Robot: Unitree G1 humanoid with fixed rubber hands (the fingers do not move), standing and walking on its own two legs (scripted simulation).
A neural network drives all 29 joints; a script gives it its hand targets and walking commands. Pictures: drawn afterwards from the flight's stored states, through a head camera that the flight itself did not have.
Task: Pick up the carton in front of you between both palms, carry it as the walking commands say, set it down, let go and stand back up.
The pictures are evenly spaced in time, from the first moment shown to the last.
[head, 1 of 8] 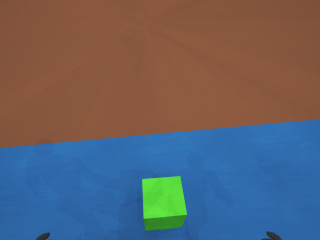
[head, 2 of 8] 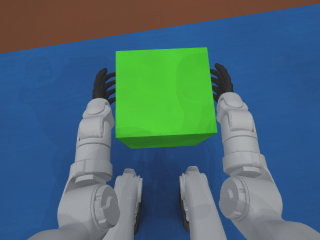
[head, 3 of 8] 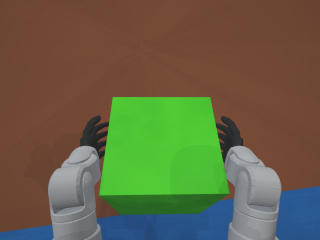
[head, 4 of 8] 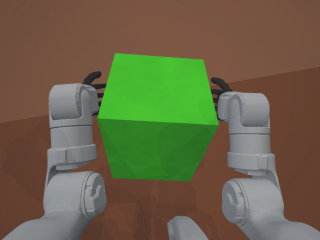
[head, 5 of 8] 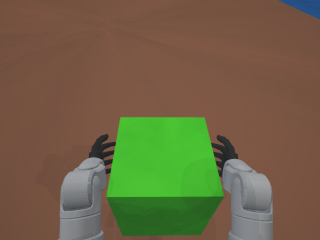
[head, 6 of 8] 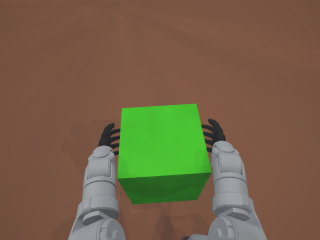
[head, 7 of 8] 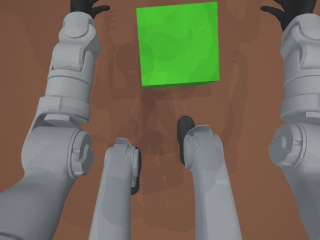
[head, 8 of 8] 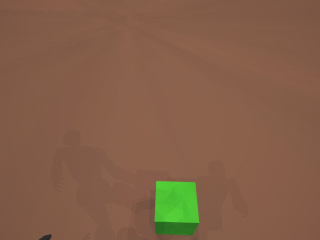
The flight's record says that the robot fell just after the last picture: no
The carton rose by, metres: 1.27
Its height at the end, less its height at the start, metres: +0.53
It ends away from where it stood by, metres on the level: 6.00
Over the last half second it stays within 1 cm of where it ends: yes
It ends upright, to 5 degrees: yes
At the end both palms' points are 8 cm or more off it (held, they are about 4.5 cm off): yes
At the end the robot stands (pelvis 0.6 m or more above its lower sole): yes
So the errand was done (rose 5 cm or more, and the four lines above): yes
